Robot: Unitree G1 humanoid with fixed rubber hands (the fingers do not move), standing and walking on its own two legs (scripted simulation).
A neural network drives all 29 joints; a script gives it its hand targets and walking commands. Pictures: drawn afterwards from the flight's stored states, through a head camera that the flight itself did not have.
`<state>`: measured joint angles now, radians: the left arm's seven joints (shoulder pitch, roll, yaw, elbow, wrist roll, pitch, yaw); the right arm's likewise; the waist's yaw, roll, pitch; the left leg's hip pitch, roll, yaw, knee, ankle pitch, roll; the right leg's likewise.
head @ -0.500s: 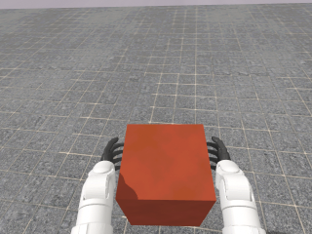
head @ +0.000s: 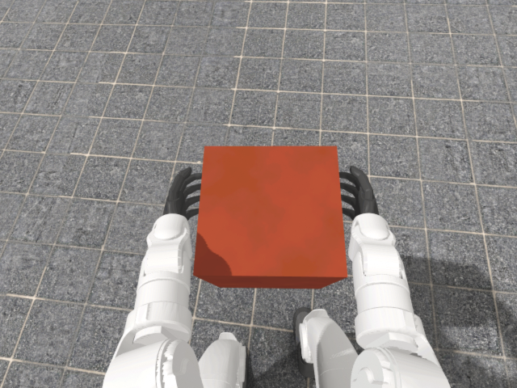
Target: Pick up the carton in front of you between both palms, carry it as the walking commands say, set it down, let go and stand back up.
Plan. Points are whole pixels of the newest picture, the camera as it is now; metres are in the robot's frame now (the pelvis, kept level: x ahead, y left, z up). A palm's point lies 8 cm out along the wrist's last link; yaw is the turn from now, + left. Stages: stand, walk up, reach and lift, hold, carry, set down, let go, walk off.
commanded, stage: set down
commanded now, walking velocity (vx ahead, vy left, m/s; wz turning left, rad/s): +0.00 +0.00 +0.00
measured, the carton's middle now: (269, 227) +0.37 -0.01 -0.13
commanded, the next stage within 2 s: none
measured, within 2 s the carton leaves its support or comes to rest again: rests again in 1.88 s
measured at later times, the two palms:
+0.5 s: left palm (215, 213) +0.43 +0.11 -0.20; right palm (356, 221) +0.39 -0.19 -0.21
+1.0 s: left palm (239, 217) +0.47 +0.07 -0.36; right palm (354, 228) +0.42 -0.22 -0.37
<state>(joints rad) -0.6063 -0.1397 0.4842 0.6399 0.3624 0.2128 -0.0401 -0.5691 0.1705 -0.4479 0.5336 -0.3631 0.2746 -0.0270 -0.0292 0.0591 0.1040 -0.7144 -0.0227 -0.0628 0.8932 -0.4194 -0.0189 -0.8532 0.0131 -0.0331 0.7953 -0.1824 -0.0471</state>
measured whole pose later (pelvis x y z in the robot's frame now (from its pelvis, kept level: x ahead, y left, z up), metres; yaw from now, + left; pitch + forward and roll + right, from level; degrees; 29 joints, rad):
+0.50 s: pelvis -0.01 +0.04 -0.13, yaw +2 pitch +39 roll +3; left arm -0.80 -0.13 0.41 0.66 0.18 0.20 0.11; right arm -0.77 0.00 -0.45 0.60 -0.24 0.25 0.02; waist -0.10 0.10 -0.15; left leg -1.55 -0.10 0.01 1.46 -0.59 0.02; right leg -1.71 -0.04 0.04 1.35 -0.32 0.01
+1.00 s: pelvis -0.04 +0.02 -0.24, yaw +5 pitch +45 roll +5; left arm -1.13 0.00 0.34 0.77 0.11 0.22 0.16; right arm -1.06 -0.11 -0.47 0.67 -0.16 0.27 0.00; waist -0.14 0.10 -0.01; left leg -1.97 -0.12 0.02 1.85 -0.67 -0.01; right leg -2.15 -0.04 0.05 1.72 -0.36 0.00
